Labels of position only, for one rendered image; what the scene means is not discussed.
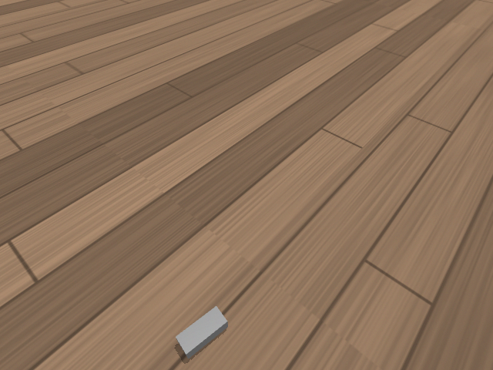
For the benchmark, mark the carton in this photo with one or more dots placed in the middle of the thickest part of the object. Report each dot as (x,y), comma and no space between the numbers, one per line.
(202,331)

